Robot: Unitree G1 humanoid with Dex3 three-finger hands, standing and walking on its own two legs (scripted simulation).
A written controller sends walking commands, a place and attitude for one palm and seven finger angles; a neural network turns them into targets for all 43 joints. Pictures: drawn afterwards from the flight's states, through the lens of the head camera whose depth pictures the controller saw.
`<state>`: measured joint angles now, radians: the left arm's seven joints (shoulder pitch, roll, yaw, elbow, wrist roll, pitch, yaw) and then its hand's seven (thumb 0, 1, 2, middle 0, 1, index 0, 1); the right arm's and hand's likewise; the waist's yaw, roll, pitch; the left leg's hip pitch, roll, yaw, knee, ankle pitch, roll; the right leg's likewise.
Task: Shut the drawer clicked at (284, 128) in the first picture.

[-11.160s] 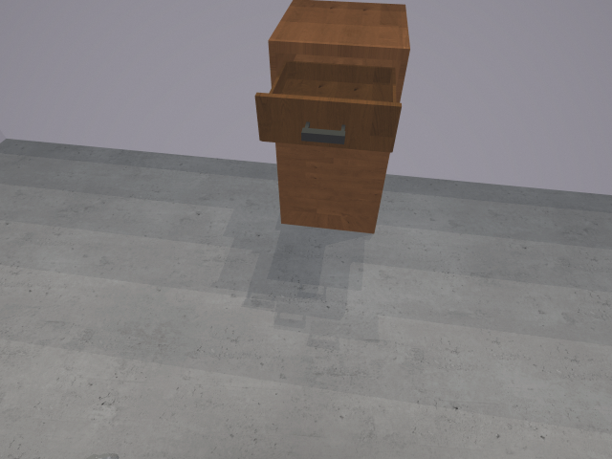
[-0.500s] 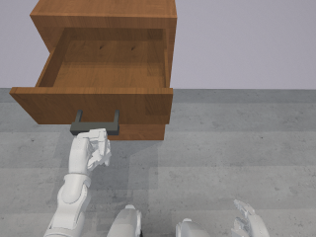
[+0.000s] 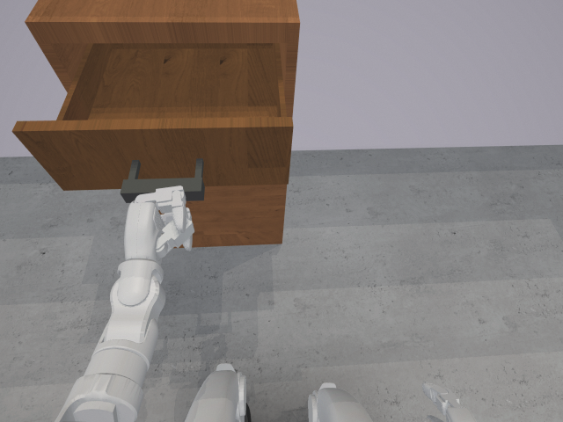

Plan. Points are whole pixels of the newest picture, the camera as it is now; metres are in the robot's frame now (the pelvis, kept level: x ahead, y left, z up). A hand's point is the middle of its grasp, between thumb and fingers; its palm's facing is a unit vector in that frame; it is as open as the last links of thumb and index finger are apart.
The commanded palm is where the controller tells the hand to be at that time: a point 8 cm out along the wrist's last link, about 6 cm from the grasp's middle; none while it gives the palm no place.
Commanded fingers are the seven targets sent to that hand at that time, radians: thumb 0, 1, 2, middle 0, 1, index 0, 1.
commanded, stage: push the drawer shut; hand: left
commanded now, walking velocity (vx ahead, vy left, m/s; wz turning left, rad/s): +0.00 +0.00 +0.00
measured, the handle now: (166, 178) +0.46 +0.18 +0.04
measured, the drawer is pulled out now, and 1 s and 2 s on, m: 0.20 0.07 0.00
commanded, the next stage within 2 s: none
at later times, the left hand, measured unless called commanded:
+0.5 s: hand (188, 191) +0.44 +0.15 +0.04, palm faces +0.07 -1.00 -0.03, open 3.2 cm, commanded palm +0.42 +0.19 +0.04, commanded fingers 0.00 0.90 0.90 -1.40 -1.60 -1.40 -1.60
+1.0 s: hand (192, 155) +0.51 +0.15 +0.04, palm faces +0.08 -1.00 -0.03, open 3.1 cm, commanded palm +0.49 +0.19 +0.04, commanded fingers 0.00 0.90 0.90 -1.40 -1.60 -1.40 -1.60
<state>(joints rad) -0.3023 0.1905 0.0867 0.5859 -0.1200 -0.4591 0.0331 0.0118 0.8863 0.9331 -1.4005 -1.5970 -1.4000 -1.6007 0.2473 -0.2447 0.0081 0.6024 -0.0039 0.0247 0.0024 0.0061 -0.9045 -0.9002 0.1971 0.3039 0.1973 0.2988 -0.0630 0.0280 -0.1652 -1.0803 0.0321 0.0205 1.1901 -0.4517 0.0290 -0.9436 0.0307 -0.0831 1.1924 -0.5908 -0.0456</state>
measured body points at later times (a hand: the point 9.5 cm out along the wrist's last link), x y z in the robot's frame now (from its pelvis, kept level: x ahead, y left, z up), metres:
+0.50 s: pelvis +0.00 +0.00 +0.00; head +0.10 +0.01 +0.43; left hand +0.43 +0.20 +0.04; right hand +0.07 -0.26 -0.12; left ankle +0.06 +0.10 -0.64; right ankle -0.01 -0.10 -0.64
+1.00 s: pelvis +0.00 +0.01 -0.02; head +0.13 +0.02 +0.41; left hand +0.50 +0.21 +0.04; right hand +0.00 -0.26 -0.13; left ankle +0.06 +0.10 -0.64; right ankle -0.01 -0.10 -0.64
